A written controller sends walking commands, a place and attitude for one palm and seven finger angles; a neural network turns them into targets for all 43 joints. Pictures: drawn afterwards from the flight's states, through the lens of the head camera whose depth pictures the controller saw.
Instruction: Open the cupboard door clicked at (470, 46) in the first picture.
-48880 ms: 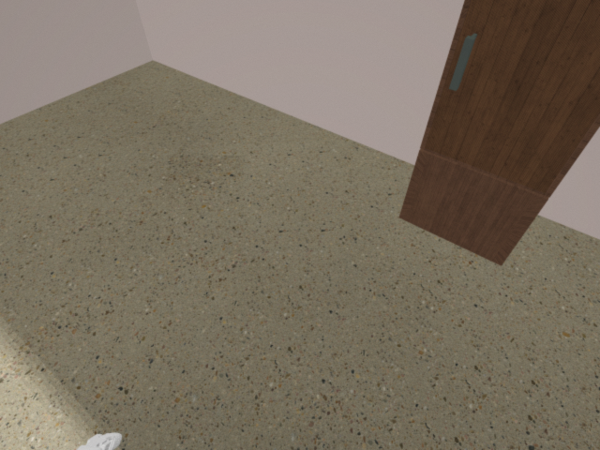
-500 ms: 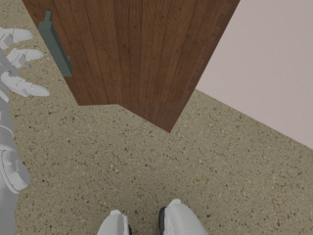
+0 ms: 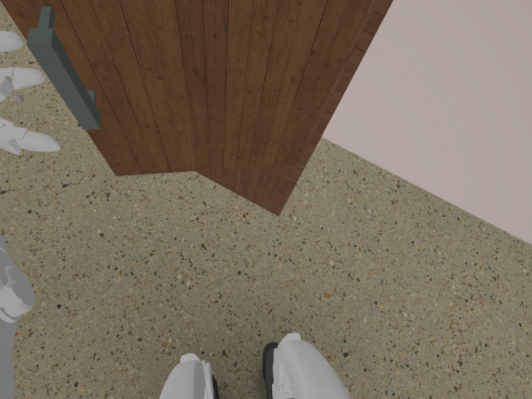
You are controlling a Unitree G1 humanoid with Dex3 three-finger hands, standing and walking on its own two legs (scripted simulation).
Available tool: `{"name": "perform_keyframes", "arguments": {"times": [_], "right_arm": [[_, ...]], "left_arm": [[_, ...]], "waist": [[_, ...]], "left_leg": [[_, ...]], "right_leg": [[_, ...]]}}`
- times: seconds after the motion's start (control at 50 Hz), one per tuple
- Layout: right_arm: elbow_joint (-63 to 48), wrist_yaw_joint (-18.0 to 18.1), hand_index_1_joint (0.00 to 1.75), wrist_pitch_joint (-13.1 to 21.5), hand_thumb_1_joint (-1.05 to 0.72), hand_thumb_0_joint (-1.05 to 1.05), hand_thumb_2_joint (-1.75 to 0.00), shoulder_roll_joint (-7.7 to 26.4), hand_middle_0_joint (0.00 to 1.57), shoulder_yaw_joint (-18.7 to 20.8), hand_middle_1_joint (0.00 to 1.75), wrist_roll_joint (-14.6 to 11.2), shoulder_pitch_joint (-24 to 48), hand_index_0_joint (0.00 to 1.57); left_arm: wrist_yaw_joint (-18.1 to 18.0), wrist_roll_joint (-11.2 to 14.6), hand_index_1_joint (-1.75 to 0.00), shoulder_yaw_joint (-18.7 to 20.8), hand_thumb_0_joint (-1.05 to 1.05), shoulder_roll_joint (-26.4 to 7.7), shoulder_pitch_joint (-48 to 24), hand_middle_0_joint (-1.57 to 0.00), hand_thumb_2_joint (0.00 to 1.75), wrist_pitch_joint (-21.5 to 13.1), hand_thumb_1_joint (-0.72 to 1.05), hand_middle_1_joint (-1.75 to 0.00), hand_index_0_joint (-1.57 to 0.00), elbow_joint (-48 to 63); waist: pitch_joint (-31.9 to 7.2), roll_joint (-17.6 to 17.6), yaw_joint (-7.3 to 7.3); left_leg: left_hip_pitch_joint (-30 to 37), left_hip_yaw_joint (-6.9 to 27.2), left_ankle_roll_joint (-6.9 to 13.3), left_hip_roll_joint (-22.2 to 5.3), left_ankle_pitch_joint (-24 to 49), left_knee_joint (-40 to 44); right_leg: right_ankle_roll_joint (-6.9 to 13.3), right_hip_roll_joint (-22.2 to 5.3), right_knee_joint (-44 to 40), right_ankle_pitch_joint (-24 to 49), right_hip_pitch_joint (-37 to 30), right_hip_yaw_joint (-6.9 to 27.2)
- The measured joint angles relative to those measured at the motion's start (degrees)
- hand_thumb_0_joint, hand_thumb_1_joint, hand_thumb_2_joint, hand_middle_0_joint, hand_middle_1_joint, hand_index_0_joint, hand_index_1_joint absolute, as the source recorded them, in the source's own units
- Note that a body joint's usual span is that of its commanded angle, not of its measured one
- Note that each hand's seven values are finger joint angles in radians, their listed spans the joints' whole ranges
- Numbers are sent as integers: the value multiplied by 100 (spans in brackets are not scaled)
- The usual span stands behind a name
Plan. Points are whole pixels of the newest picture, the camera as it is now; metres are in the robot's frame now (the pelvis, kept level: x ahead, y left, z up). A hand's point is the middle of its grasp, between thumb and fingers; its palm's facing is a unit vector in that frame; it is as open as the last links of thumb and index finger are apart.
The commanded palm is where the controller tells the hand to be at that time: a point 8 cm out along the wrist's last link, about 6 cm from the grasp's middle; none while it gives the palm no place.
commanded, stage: move the hooked fingers beside the handle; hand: left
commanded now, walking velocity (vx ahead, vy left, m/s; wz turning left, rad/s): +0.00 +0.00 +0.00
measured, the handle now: (71, 74) +0.55 +0.22 +0.07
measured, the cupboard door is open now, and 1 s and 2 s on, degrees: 36 36 36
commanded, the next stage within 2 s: slide the fingers in behind the handle in 0.46 s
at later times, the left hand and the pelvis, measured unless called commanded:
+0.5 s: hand (16, 103) +0.50 +0.28 +0.07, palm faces +0.03 -1.00 -0.01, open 14.0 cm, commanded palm +0.48 +0.32 +0.07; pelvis +0.00 +0.00 +0.00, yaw +0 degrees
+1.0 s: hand (38, 106) +0.50 +0.25 +0.07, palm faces +0.02 -1.00 -0.01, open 14.0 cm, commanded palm +0.47 +0.28 +0.07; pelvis -0.01 +0.00 +0.00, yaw +0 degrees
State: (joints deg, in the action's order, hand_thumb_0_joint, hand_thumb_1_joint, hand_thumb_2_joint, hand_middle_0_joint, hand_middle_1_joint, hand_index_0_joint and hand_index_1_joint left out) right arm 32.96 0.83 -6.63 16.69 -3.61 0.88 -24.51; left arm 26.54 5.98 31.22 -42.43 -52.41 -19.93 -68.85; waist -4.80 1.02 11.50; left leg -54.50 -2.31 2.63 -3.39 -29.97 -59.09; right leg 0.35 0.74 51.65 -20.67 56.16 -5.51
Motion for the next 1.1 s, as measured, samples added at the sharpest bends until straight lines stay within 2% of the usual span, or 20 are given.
{"name": "perform_keyframes", "arguments": {"times": [0.32,0.44,0.58,0.72,0.96,1.1], "right_arm": [[-125,2,30,7,-91,1,-89,-29,21,-12,30,0,221,20],[-64,-29,30,-19,-91,1,-89,-64,21,-4,30,-18,173,20],[-54,-19,30,-8,-91,1,-89,-57,21,-5,30,-12,131,20],[30,-23,30,-22,-91,1,-89,-34,21,10,30,-23,115,20],[-4,-44,30,12,-91,1,-89,-55,21,20,30,-9,130,20],[36,-68,30,18,-91,1,-89,-93,21,34,30,-15,116,20]], "left_arm": [[-70,-73,-120,-87,-1,41,-1,-30,30,52,-50,-120,-30,-20],[-22,82,-120,-116,-1,157,117,-30,30,-18,-50,-120,-29,104],[-55,23,-120,-90,-1,151,174,-30,30,-19,-50,-120,-30,80],[-57,116,-120,-260,-1,268,116,-30,30,-57,-50,-120,-29,88],[-397,23,-120,-356,-1,552,138,-30,30,-112,-50,-120,-30,166],[-524,65,-120,-458,-1,741,180,-30,30,-185,-50,-120,-30,240]], "waist": [[-26,16,-6],[-39,17,-68],[-36,10,-51],[-52,-2,-72],[-62,9,-45],[-84,35,-90]], "left_leg": [[26,36,19,17,-52,-42],[92,28,25,18,-48,-14],[102,32,27,24,-35,-29],[102,48,30,40,-14,-47],[121,9,38,54,19,-54],[178,-8,28,62,34,-22]], "right_leg": [[-24,-10,11,-43,-52,-23],[-32,-6,-19,-33,-116,-9],[-31,-10,-9,-19,-130,-10],[-33,-26,3,-3,-142,-23],[-32,-39,45,23,-132,19],[-27,-44,46,24,-169,38]]}}
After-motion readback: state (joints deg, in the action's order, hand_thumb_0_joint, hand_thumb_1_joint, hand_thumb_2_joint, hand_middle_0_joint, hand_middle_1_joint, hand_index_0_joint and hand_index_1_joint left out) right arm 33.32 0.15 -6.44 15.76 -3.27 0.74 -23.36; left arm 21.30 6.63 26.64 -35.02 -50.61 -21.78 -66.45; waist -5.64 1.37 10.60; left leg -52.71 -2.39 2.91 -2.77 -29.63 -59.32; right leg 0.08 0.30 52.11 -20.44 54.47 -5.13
